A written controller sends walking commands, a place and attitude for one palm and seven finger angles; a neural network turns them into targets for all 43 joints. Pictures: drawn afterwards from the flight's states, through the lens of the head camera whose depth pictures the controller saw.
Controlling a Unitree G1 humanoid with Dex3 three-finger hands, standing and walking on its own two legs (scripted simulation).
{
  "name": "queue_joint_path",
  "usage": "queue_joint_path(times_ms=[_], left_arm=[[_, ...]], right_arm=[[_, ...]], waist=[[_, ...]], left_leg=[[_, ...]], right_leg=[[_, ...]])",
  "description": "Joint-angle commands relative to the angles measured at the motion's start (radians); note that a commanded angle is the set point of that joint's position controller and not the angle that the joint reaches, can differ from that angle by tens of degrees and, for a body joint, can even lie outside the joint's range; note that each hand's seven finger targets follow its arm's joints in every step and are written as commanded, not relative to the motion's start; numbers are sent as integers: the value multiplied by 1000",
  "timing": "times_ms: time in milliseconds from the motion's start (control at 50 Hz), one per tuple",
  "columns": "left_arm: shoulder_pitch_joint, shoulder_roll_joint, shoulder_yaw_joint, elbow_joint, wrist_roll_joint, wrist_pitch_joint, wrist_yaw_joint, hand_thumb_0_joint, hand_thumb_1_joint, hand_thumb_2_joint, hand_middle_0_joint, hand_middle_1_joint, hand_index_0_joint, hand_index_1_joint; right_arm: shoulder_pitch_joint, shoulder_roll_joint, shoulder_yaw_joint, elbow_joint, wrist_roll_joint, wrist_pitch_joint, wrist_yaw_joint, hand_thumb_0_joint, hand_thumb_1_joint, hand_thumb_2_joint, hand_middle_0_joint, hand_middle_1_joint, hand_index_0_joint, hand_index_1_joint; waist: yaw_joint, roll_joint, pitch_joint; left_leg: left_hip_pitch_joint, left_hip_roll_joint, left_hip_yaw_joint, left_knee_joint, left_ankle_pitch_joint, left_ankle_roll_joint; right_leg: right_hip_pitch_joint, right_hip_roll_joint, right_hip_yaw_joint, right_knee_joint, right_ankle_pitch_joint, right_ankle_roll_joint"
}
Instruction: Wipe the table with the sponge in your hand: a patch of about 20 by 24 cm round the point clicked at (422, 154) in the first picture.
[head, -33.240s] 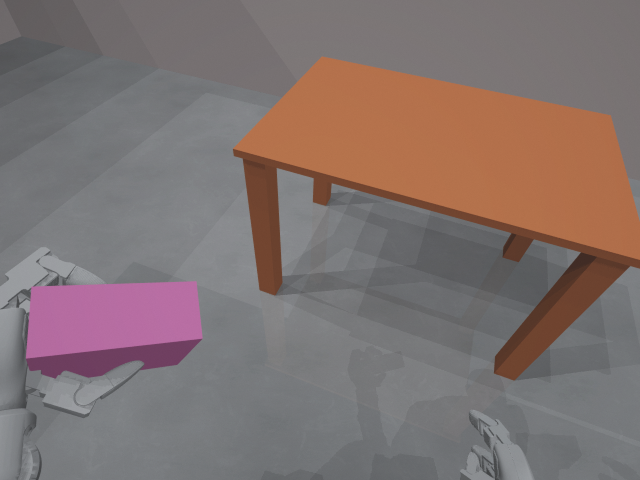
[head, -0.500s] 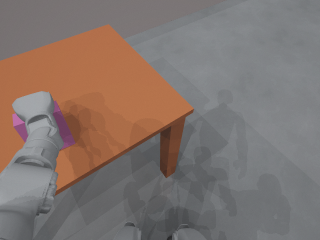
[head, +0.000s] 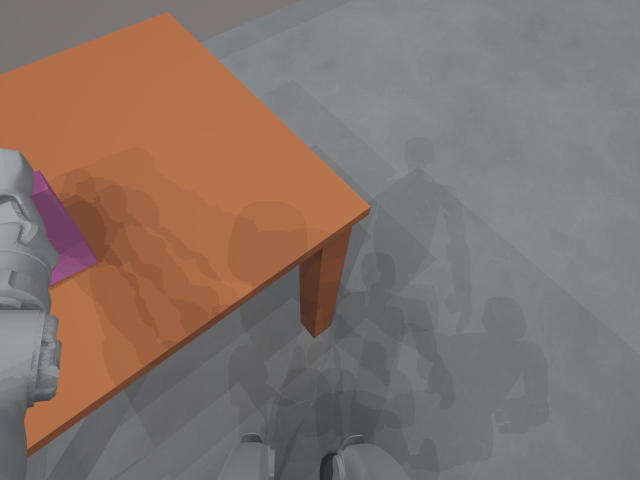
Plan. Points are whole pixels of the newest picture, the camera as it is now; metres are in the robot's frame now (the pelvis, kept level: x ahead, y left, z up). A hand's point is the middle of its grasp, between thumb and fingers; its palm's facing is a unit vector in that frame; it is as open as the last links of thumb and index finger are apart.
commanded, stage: wipe forward along the third lane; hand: left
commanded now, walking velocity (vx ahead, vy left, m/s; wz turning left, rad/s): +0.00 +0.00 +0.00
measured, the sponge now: (36, 249) +0.42 +0.36 -0.02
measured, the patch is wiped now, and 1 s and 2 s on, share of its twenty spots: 1.00 1.00 1.00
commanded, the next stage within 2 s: wipe back along the third lane in 0.28 s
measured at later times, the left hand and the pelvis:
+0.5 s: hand (5, 197) +0.47 +0.39 +0.03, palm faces -0.17 +0.00 -0.99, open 10.2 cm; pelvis +0.01 +0.04 +0.00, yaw -1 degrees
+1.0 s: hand (6, 206) +0.46 +0.39 +0.03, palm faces -0.09 +0.02 -1.00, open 10.2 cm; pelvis +0.04 +0.07 +0.03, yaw +0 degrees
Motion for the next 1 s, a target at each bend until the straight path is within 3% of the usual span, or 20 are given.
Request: queue_joint_path(times_ms=[0,40,100,160,220,280,360,460,520,580,600,640,720,740,820,840,880,920,960,980], left_arm=[[-207,226,10,-112,31,-10,50,0,100,1300,-1200,-1600,-1200,-1600],[-214,225,27,-124,30,-17,56,0,100,1300,-1200,-1600,-1200,-1600],[-187,236,46,-120,38,-21,74,0,100,1300,-1200,-1600,-1200,-1600],[-243,210,16,-110,60,-16,91,0,100,1300,-1200,-1600,-1200,-1600],[-251,212,17,-61,70,2,105,0,100,1300,-1200,-1600,-1200,-1600],[-315,196,-8,-43,83,11,110,0,100,1300,-1200,-1600,-1200,-1600],[-384,238,8,-23,86,18,104,0,100,1300,-1200,-1600,-1200,-1600],[-281,137,-21,-33,52,16,86,0,100,1300,-1200,-1600,-1200,-1600],[-257,83,-43,-39,20,20,95,0,100,1300,-1200,-1600,-1200,-1600],[-221,12,-71,-41,7,29,111,0,100,1300,-1200,-1600,-1200,-1600],[-199,-22,-85,-37,-1,36,117,0,100,1300,-1200,-1600,-1200,-1600],[-198,-26,-76,-43,-16,47,123,0,100,1300,-1200,-1600,-1200,-1600],[-152,-128,-125,-46,-44,73,135,0,100,1300,-1200,-1600,-1200,-1600],[-160,-154,-136,-73,-56,72,133,0,100,1300,-1200,-1600,-1200,-1600],[-102,-227,-164,-88,-88,94,139,0,100,1300,-1200,-1600,-1200,-1600],[-103,-263,-178,-118,-101,91,136,0,100,1300,-1200,-1600,-1200,-1600],[-35,-299,-189,-112,-113,103,134,0,100,1300,-1200,-1600,-1200,-1600],[-10,-288,-174,-134,-120,112,137,0,100,1300,-1200,-1600,-1200,-1600],[31,-362,-218,-178,-131,118,132,0,100,1300,-1200,-1600,-1200,-1600],[59,-366,-218,-192,-129,125,130,0,100,1300,-1200,-1600,-1200,-1600]], right_arm=[[133,-161,-59,-64,-11,1,-9,0,-900,-900,200,300,200,300],[137,-159,-64,-62,-12,11,-9,0,-900,-900,200,300,200,300],[139,-160,-67,-65,-18,24,-7,0,-900,-900,200,300,200,300],[142,-162,-69,-53,-20,31,-6,0,-900,-900,200,300,200,300],[134,-165,-67,-53,-23,35,-4,0,-900,-900,200,300,200,300],[136,-166,-64,-48,-26,34,-4,0,-900,-900,200,300,200,300],[149,-171,-61,-48,-28,33,-5,0,-900,-900,200,300,200,300],[149,-157,-69,-65,-25,42,7,0,-900,-900,200,300,200,300],[134,-155,-70,-63,-22,44,9,0,-900,-900,200,300,200,300],[122,-151,-75,-52,-20,43,17,0,-900,-900,200,300,200,300],[120,-149,-77,-49,-21,43,21,0,-900,-900,200,300,200,300],[107,-150,-78,-43,-17,44,23,0,-900,-900,200,300,200,300],[84,-142,-82,-38,-15,47,35,0,-900,-900,200,300,200,300],[69,-139,-84,-42,-12,46,36,0,-900,-900,200,300,200,300],[40,-133,-88,-43,-11,54,45,0,-900,-900,200,300,200,300],[26,-128,-89,-48,-10,54,46,0,-900,-900,200,300,200,300],[15,-127,-91,-51,-10,64,50,0,-900,-900,200,300,200,300],[2,-127,-91,-56,-10,77,52,0,-900,-900,200,300,200,300],[-18,-120,-95,-65,-9,87,57,0,-900,-900,200,300,200,300],[-28,-120,-97,-69,-9,95,60,0,-900,-900,200,300,200,300]], waist=[[-32,-57,-330],[-35,-35,-337],[-29,-60,-345],[-49,-27,-304],[-58,-62,-272],[-70,-14,-260],[-75,-19,-301],[-40,13,-353],[-42,-30,-320],[-29,1,-303],[-25,-7,-298],[-20,-14,-296],[-6,-25,-268],[0,4,-285],[10,-30,-267],[15,-8,-286],[24,-46,-269],[34,-61,-281],[37,-48,-290],[40,-49,-280]], left_leg=[[70,-34,73,-62,143,59],[106,-33,77,-66,183,60],[106,-35,80,-65,199,59],[142,-31,70,-81,200,59],[126,-29,73,-83,172,60],[151,-25,60,-94,155,59],[157,-22,49,-99,136,61],[249,-19,28,-127,173,53],[249,-17,24,-149,141,53],[306,-13,4,-177,143,48],[316,-13,5,-182,149,47],[334,-8,-4,-200,153,44],[371,-9,-10,-224,160,39],[408,-3,-23,-234,189,33],[452,-3,-24,-247,226,28],[495,2,-34,-253,275,24],[510,1,-33,-257,305,21],[515,-3,-23,-257,350,21],[579,5,-35,-256,450,12],[590,7,-33,-253,479,9]], right_leg=[[389,-81,126,-168,307,76],[375,-76,108,-161,344,72],[385,-73,100,-161,364,72],[309,-66,77,-161,306,64],[287,-65,73,-171,264,64],[221,-61,57,-167,192,58],[211,-57,49,-159,135,57],[202,-48,34,-165,121,49],[203,-48,31,-183,93,54],[163,-48,20,-185,69,46],[170,-47,18,-192,73,46],[176,-51,16,-194,76,43],[179,-50,5,-205,78,40],[172,-54,5,-200,90,35],[196,-54,-2,-212,115,36],[193,-57,-5,-210,138,32],[216,-55,-10,-218,153,34],[267,-57,-6,-225,197,32],[264,-57,-12,-226,234,31],[271,-58,-11,-232,248,30]])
